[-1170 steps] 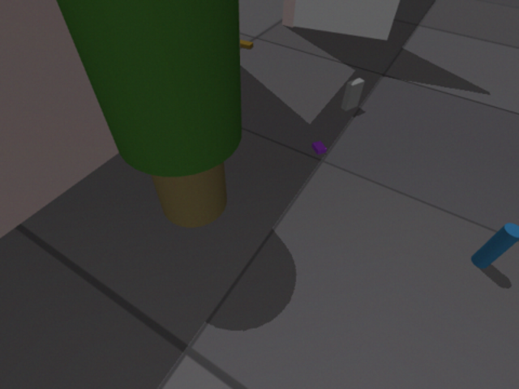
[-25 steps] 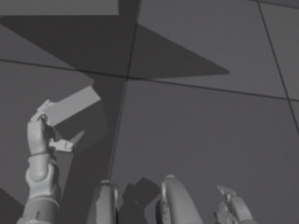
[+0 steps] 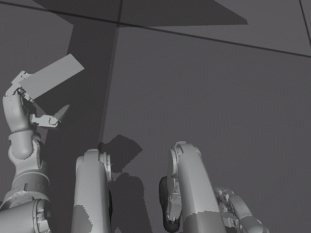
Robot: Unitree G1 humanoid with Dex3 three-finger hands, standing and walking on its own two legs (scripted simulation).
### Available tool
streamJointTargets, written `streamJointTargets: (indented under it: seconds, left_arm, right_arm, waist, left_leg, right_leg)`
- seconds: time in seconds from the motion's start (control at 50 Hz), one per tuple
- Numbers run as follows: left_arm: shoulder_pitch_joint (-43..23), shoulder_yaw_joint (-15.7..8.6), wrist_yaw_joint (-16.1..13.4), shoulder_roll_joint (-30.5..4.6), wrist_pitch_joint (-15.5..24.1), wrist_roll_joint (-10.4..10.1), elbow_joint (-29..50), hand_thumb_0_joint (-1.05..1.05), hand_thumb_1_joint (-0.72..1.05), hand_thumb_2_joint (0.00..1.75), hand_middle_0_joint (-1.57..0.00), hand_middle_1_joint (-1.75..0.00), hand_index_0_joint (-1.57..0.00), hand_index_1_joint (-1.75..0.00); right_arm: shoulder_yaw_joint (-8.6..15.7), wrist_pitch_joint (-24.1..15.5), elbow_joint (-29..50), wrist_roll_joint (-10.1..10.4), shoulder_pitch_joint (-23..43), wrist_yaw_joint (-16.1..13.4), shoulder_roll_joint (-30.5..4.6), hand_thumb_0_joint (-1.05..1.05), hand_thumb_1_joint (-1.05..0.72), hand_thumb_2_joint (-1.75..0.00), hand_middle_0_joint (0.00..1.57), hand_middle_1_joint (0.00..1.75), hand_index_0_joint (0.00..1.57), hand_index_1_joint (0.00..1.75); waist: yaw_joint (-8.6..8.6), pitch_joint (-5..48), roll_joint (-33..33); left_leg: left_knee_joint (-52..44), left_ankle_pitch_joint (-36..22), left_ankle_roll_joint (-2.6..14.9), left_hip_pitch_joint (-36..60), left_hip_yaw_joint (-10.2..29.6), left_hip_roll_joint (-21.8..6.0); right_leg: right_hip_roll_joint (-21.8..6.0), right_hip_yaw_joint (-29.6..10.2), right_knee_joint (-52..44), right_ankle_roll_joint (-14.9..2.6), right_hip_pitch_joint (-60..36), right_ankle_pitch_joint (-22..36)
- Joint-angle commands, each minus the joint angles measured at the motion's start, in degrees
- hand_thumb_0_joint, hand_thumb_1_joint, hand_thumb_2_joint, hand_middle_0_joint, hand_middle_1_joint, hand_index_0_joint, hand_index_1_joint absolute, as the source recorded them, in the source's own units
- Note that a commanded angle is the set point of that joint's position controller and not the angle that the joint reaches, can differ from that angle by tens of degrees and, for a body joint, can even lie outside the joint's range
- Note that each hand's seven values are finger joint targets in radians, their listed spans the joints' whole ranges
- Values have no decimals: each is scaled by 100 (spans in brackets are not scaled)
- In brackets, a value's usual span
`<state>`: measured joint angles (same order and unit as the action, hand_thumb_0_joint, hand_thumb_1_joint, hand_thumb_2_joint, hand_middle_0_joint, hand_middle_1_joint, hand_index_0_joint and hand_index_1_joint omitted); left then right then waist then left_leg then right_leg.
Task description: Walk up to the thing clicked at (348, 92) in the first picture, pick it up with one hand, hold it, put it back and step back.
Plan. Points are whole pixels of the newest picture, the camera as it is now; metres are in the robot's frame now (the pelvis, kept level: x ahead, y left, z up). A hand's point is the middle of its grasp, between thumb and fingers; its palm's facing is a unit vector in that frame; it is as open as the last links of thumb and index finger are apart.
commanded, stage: crouch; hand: left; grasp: from the side
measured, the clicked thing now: (66, 97) +0.45 +0.19 -0.05
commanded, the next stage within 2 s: lower in 0.86 s
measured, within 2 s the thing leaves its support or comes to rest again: neither
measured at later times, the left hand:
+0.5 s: hand (60, 111) +0.44 +0.23 -0.14, palm faces +0.21 -0.98 +0.00, open 9.4 cm
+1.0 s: hand (65, 114) +0.45 +0.23 -0.19, palm faces +0.19 -0.98 -0.01, open 9.4 cm
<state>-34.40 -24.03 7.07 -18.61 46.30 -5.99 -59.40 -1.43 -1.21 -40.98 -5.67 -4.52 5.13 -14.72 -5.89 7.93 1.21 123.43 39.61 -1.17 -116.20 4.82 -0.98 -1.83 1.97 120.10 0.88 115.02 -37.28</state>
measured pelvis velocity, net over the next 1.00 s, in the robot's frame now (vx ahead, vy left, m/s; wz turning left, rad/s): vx -0.01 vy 0.01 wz -0.10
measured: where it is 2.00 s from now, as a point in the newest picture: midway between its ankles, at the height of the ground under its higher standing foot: (137, 220)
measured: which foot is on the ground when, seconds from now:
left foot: down 0.00-1.00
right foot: down 0.00-1.00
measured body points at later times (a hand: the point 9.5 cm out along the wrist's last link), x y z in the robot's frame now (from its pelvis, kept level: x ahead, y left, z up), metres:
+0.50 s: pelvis -0.01 +0.00 -0.08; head +0.20 +0.07 +0.31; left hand +0.43 +0.28 -0.14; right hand +0.09 -0.27 -0.19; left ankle +0.08 +0.13 -0.38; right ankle +0.10 -0.13 -0.38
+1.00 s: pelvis -0.01 +0.01 -0.11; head +0.21 +0.09 +0.27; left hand +0.43 +0.28 -0.19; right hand +0.09 -0.27 -0.20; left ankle +0.08 +0.13 -0.38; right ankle +0.10 -0.13 -0.38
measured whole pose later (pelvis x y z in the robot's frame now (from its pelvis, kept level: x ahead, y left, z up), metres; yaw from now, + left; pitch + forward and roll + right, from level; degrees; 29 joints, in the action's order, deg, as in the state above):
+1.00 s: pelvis -0.01 +0.01 -0.11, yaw -6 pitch +24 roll -10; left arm -37.1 -27.5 5.2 -29.3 48.7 -4.2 -64.6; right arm -10.9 2.1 -39.2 -11.2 -0.8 7.8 -18.1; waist -10.8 -3.8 4.8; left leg 144.8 39.7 -0.8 -130.1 11.1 0.0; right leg -0.4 5.9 136.5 2.5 125.9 -35.4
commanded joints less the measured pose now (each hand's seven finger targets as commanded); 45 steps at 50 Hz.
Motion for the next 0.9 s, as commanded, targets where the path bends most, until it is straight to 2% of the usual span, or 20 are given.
streamJointTargets:
  seconds: [0.0,0.06,0.08,0.1,0.16,0.2,0.24,0.26,0.28,0.32,0.34,0.42,0.52,0.58,0.66,0.68,0.7,0.74,0.82,0.88]
  left_arm:
    - [-1788,-201,31,-1234,402,-34,760,0,20,129,-122,-137,-122,-139]
    - [-2027,-355,41,-1535,398,-39,827,0,15,127,-122,-137,-123,-138]
    - [-2016,-232,74,-1342,371,-44,756,0,17,127,-122,-137,-123,-138]
    - [-2143,-262,75,-1502,367,2,793,0,18,126,-122,-137,-123,-137]
    - [-2073,-293,87,-1423,354,-47,676,0,15,124,-120,-135,-121,-136]
    - [-2062,-357,94,-1573,355,-41,606,0,15,122,-118,-133,-119,-133]
    - [-2083,-434,48,-1663,361,-42,641,0,15,124,-120,-134,-121,-134]
    - [-2050,-468,49,-1696,376,-51,630,0,14,123,-118,-133,-119,-134]
    - [-2131,-434,64,-1718,389,-47,616,0,17,122,-117,-131,-118,-132]
    - [-1898,-489,38,-1735,386,0,559,0,19,123,-118,-132,-119,-132]
    - [-1960,-434,53,-1718,416,9,650,0,17,123,-117,-132,-118,-132]
    - [-1810,-514,47,-1803,448,10,640,0,17,122,-116,-131,-117,-132]
    - [-1835,-429,35,-1819,491,40,628,0,19,124,-116,-133,-118,-133]
    - [-1838,-491,24,-1935,534,11,711,0,18,123,-116,-132,-117,-132]
    - [-1880,-387,-24,-1923,546,47,550,0,20,122,-115,-131,-117,-131]
    - [-1807,-443,-45,-1962,548,55,533,0,20,122,-116,-131,-117,-131]
    - [-1805,-393,-43,-1931,557,60,514,0,19,122,-116,-132,-118,-132]
    - [-1865,-413,-37,-2038,609,80,609,0,23,122,-115,-130,-116,-130]
    - [-1761,-374,-78,-1979,624,95,440,0,18,122,-117,-132,-119,-132]
    - [-1749,-400,-164,-2051,648,120,457,0,20,122,-118,-132,-119,-132]
  right_arm:
    - [377,-118,325,-25,-639,-58,-1202,0,-90,-91,20,30,20,30]
    - [329,-109,328,-47,-612,-67,-1244,0,-90,-91,20,30,20,30]
    - [323,-101,297,-53,-646,-59,-1275,0,-90,-91,20,30,20,30]
    - [332,-88,283,-60,-632,-67,-1335,0,-90,-90,20,30,20,30]
    - [249,-56,282,-84,-632,-56,-1373,0,-90,-91,20,30,20,30]
    - [199,-39,278,-99,-581,-55,-1415,0,-90,-91,20,30,20,30]
    - [167,-39,269,-126,-592,-45,-1436,0,-90,-91,20,30,20,30]
    - [136,-20,259,-149,-617,-46,-1441,0,-90,-91,20,30,20,30]
    - [118,-14,259,-162,-573,-50,-1471,0,-90,-91,20,30,20,30]
    - [89,8,225,-194,-604,-33,-1498,0,-91,-91,20,30,20,30]
    - [69,24,223,-220,-619,-28,-1525,0,-91,-91,20,30,20,30]
    - [7,74,207,-277,-618,-4,-1605,0,-91,-91,20,30,20,30]
    - [-82,134,218,-361,-558,30,-1646,0,-91,-91,20,30,20,30]
    - [-144,157,254,-393,-505,48,-1691,0,-91,-91,20,30,20,30]
    - [-216,184,255,-447,-421,75,-1744,0,-91,-91,20,30,20,30]
    - [-235,195,263,-454,-399,83,-1737,0,-91,-91,20,30,20,30]
    - [-235,195,282,-466,-368,86,-1778,0,-91,-91,20,30,20,30]
    - [-274,222,306,-494,-353,112,-1835,0,-91,-91,20,30,20,30]
    - [-352,249,334,-539,-334,156,-1883,0,-91,-91,20,30,20,30]
    - [-401,267,351,-568,-303,187,-1922,0,-91,-91,20,30,20,30]
  waist:
    - [-52,3410,-648]
    - [-52,3431,-690]
    - [-106,3402,-787]
    - [-136,3281,-867]
    - [-156,3226,-826]
    - [-158,3030,-851]
    - [-150,3100,-778]
    - [-195,3199,-838]
    - [-262,3019,-821]
    - [-202,3022,-915]
    - [-282,3073,-1012]
    - [-272,3092,-1132]
    - [-404,2953,-1111]
    - [-393,2982,-1152]
    - [-497,2686,-1228]
    - [-443,2667,-1202]
    - [-473,2616,-1234]
    - [-503,2619,-1387]
    - [-596,2520,-1414]
    - [-596,2505,-1487]
  left_leg:
    - [-1269,-194,199,1766,-397,147]
    - [-1039,30,219,1479,-429,158]
    - [-993,-50,202,1577,-412,146]
    - [-1005,129,201,1480,-367,144]
    - [-853,29,181,1385,-292,136]
    - [-757,124,194,1192,-278,142]
    - [-583,17,200,1116,-291,142]
    - [-479,-100,200,1105,-295,141]
    - [-428,25,218,939,-278,144]
    - [-396,-194,178,1031,-245,124]
    - [-338,-276,170,1111,-210,114]
    - [-184,-632,125,1192,-137,92]
    - [9,-525,153,958,-102,78]
    - [92,-582,138,1004,-47,69]
    - [173,-435,141,834,5,65]
    - [181,-439,144,812,-6,68]
    - [172,-375,129,862,31,62]
    - [155,-415,110,950,87,58]
    - [225,-584,85,994,160,44]
    - [239,-588,64,1058,212,33]
  right_leg:
    - [206,271,-1114,-247,-1816,316]
    - [220,276,-953,-232,-1670,129]
    - [220,329,-840,-241,-1567,241]
    - [222,378,-753,-250,-1382,104]
    - [230,459,-545,-256,-1253,219]
    - [234,487,-459,-245,-1139,132]
    - [256,487,-379,-246,-1137,240]
    - [260,479,-339,-239,-1247,365]
    - [256,487,-307,-227,-1155,279]
    - [270,536,-180,-247,-1109,450]
    - [271,553,-122,-248,-1084,544]
    - [289,618,95,-265,-1037,840]
    - [322,657,136,-233,-1101,804]
    - [332,704,233,-237,-1054,853]
    - [349,758,293,-234,-911,758]
    - [350,757,295,-236,-930,754]
    - [353,797,337,-246,-796,697]
    - [345,843,407,-249,-793,732]
    - [351,899,502,-250,-757,885]
    - [354,930,562,-254,-736,899]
